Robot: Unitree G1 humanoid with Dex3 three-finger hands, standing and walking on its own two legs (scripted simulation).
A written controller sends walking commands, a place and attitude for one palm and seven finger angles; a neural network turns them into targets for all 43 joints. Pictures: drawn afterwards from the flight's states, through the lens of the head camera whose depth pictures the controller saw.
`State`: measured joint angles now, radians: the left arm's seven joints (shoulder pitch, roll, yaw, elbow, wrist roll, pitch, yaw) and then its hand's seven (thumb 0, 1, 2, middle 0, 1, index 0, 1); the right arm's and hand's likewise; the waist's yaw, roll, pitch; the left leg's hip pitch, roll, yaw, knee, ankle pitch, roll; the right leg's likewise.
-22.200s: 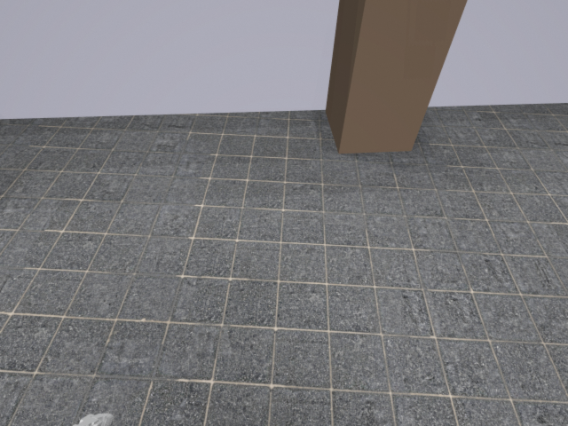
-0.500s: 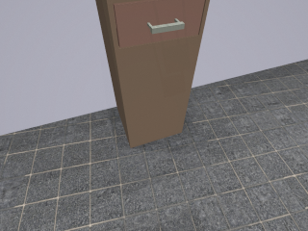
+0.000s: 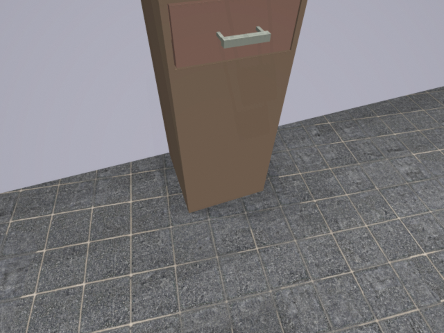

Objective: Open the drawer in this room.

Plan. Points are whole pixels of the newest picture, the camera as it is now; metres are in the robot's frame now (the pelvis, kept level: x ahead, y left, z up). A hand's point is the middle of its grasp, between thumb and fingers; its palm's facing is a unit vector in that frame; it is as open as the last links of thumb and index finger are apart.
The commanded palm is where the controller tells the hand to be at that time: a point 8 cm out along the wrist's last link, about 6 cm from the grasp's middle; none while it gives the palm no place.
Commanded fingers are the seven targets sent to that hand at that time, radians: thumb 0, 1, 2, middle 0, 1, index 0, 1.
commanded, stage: look at it before walking up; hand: left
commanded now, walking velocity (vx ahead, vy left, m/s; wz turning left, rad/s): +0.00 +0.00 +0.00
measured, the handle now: (242, 35) +0.85 -0.01 +0.14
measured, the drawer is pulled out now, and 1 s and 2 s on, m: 0.00 0.00 0.00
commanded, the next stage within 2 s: walk to a spot facing it in 0.14 s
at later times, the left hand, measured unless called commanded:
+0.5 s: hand out of the picture +0.00 +0.19 -0.19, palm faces -0.06 -0.98 -0.20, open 7.3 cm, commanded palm none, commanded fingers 0.00 0.90 0.90 -0.20 -0.30 -0.20 -0.30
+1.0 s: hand out of the picture +0.09 +0.17 -0.17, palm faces -0.31 -0.92 -0.26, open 7.4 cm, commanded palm none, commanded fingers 0.00 0.90 0.90 -0.20 -0.30 -0.20 -0.30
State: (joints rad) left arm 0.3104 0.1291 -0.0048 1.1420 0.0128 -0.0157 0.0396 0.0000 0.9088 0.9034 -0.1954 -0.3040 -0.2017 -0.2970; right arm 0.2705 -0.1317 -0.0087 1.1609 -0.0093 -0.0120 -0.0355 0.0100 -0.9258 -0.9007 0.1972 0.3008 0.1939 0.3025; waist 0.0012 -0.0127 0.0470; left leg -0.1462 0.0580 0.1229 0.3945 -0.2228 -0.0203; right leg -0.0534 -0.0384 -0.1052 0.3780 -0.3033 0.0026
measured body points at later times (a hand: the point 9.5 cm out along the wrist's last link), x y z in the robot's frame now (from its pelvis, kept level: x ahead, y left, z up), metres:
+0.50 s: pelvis -0.02 +0.01 -0.01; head +0.03 +0.01 +0.43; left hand +0.01 +0.24 -0.17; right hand -0.01 -0.22 -0.17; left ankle -0.01 +0.13 -0.74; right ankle -0.07 -0.10 -0.73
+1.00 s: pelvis -0.02 +0.00 +0.00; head +0.04 -0.03 +0.44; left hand +0.11 +0.22 -0.15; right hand +0.03 -0.30 -0.14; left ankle +0.00 +0.15 -0.70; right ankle -0.05 -0.10 -0.74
